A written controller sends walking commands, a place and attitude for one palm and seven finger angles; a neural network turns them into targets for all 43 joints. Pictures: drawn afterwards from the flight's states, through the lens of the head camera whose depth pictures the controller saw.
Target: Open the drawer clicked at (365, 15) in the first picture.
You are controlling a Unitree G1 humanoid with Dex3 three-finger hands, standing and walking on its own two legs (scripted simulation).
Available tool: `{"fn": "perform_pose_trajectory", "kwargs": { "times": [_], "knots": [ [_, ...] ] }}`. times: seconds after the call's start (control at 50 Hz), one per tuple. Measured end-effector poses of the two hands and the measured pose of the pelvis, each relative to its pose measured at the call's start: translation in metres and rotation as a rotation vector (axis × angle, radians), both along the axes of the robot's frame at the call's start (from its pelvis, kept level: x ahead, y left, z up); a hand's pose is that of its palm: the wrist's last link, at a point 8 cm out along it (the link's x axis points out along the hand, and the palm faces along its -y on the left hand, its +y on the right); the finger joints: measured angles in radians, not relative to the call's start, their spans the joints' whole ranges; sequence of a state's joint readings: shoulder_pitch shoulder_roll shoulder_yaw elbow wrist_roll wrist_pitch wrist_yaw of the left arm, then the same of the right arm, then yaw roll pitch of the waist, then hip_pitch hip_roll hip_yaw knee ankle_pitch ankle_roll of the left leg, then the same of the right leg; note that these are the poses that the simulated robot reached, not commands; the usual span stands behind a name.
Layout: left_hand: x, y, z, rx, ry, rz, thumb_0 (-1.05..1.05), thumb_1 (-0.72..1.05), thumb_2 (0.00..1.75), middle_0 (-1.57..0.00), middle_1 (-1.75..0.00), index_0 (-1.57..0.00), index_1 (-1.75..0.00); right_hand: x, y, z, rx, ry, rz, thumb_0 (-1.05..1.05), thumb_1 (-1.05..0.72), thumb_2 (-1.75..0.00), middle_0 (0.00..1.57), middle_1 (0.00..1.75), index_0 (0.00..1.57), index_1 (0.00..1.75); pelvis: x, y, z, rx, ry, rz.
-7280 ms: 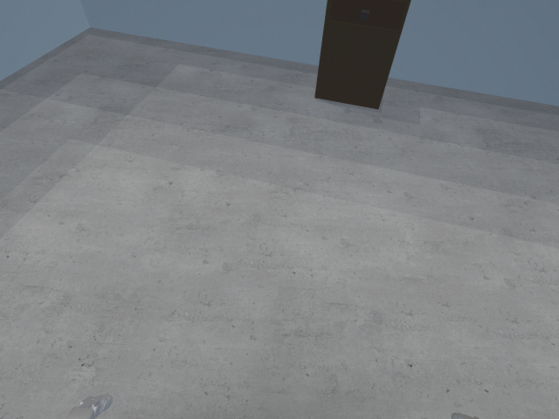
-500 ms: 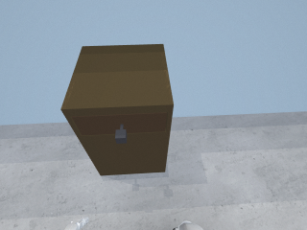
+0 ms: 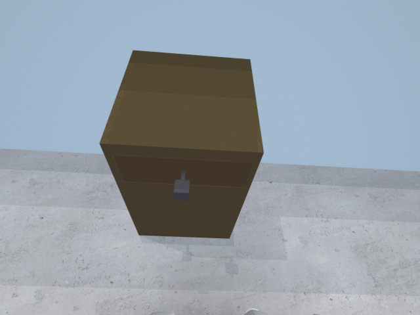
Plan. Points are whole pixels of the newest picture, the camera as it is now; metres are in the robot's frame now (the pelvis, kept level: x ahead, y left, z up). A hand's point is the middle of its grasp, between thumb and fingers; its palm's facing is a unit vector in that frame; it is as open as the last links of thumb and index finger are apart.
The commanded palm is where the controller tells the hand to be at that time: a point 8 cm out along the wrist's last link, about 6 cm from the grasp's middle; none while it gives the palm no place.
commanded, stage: come to a stop and stand still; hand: left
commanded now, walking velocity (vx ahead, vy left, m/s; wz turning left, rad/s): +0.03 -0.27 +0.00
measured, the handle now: (182, 183) +0.47 +0.10 -0.19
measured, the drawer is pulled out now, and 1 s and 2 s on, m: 0.00 0.00 0.00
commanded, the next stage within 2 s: look again from close up in 1.22 s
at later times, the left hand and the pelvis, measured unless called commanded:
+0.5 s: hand out of the picture -0.01 +0.18 -0.16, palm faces -0.04 -0.98 -0.19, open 7.3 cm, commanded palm none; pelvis -0.04 -0.01 +0.02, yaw -3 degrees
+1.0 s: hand out of the picture -0.06 +0.07 -0.16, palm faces +0.06 -0.99 -0.15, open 7.3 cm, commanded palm none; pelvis -0.03 -0.08 +0.02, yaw -1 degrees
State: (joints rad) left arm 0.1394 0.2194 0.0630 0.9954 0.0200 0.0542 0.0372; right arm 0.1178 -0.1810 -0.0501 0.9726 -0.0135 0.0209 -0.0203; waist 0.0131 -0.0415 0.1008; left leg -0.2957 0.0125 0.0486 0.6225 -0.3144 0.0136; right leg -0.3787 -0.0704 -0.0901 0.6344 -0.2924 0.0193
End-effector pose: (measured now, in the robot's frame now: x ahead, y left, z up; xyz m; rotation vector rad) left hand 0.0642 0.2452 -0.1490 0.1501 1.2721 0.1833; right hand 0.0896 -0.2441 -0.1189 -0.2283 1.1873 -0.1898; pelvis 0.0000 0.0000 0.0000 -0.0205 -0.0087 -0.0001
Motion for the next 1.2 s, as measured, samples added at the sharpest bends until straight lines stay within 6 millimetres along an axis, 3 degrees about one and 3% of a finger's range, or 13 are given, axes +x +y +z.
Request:
{"fn": "perform_pose_trajectory", "kwargs": {
  "times": [0.16, 0.32, 0.4, 0.5, 0.62, 0.74, 0.9, 0.98, 1.08, 1.2],
  "knots": [
    [-0.043, 0.025, 0.009, -0.030, 0.091, 0.017, 0.00, 0.91, 0.89, -0.20, -0.30, -0.20, -0.30, -0.026, 0.032, 0.027, -0.020, 0.028, 0.007, 0.00, -0.91, -0.90, 0.20, 0.30, 0.20, 0.30, -0.006, 0.017, 0.022, -0.031, 0.024, -0.022],
    [-0.085, 0.024, 0.013, -0.034, 0.221, -0.009, 0.00, 0.91, 0.89, -0.20, -0.30, -0.20, -0.30, -0.078, 0.023, 0.033, -0.041, 0.075, -0.093, 0.00, -0.91, -0.90, 0.21, 0.30, 0.20, 0.30, -0.013, 0.015, 0.028, -0.038, 0.031, -0.054],
    [-0.086, 0.010, 0.015, -0.035, 0.216, -0.034, 0.00, 0.91, 0.89, -0.20, -0.30, -0.20, -0.30, -0.118, 0.014, 0.027, -0.022, 0.148, -0.137, 0.00, -0.91, -0.90, 0.21, 0.30, 0.20, 0.30, -0.023, 0.006, 0.028, -0.031, 0.022, -0.053],
    [-0.073, -0.020, 0.020, -0.025, 0.149, -0.067, 0.00, 0.91, 0.89, -0.20, -0.30, -0.20, -0.30, -0.167, -0.001, 0.010, 0.036, 0.242, -0.176, 0.00, -0.90, -0.90, 0.21, 0.30, 0.20, 0.30, -0.036, -0.014, 0.023, -0.003, 0.014, -0.044],
    [-0.071, -0.063, 0.029, 0.021, 0.070, -0.071, 0.00, 0.93, 0.89, -0.20, -0.30, -0.20, -0.30, -0.200, -0.021, -0.018, 0.127, 0.306, -0.193, 0.00, -0.90, -0.90, 0.20, 0.30, 0.20, 0.30, -0.045, -0.046, 0.016, 0.035, -0.009, -0.034],
    [-0.084, -0.089, 0.037, 0.031, 0.074, -0.041, 0.01, 0.94, 0.89, -0.20, -0.30, -0.20, -0.30, -0.193, -0.029, -0.020, 0.177, 0.303, -0.162, 0.00, -0.91, -0.90, 0.20, 0.30, 0.20, 0.30, -0.043, -0.069, 0.021, 0.040, 0.003, -0.035],
    [-0.115, -0.114, 0.020, -0.026, 0.165, 0.018, 0.01, 0.94, 0.89, -0.20, -0.30, -0.20, -0.30, -0.162, -0.038, -0.024, 0.149, 0.292, -0.100, 0.00, -0.91, -0.90, 0.20, 0.30, 0.20, 0.30, -0.038, -0.080, 0.012, -0.002, 0.024, -0.005],
    [-0.126, -0.127, 0.016, -0.065, 0.200, 0.045, 0.01, 0.93, 0.89, -0.20, -0.30, -0.20, -0.30, -0.145, -0.044, -0.017, 0.112, 0.276, -0.068, 0.01, -0.92, -0.90, 0.20, 0.30, 0.20, 0.30, -0.034, -0.083, 0.015, 0.021, 0.018, -0.011],
    [-0.130, -0.137, 0.015, -0.095, 0.217, 0.041, 0.00, 0.92, 0.89, -0.20, -0.30, -0.20, -0.30, -0.128, -0.054, -0.013, 0.081, 0.232, -0.065, 0.01, -0.92, -0.90, 0.20, 0.30, 0.20, 0.30, -0.031, -0.083, 0.016, 0.024, 0.005, -0.019],
    [-0.125, -0.135, 0.016, -0.091, 0.204, 0.027, 0.00, 0.91, 0.89, -0.20, -0.30, -0.20, -0.30, -0.118, -0.057, -0.012, 0.071, 0.197, -0.060, 0.01, -0.93, -0.90, 0.20, 0.30, 0.20, 0.30, -0.030, -0.081, 0.017, 0.026, -0.003, -0.022]
  ]
}}
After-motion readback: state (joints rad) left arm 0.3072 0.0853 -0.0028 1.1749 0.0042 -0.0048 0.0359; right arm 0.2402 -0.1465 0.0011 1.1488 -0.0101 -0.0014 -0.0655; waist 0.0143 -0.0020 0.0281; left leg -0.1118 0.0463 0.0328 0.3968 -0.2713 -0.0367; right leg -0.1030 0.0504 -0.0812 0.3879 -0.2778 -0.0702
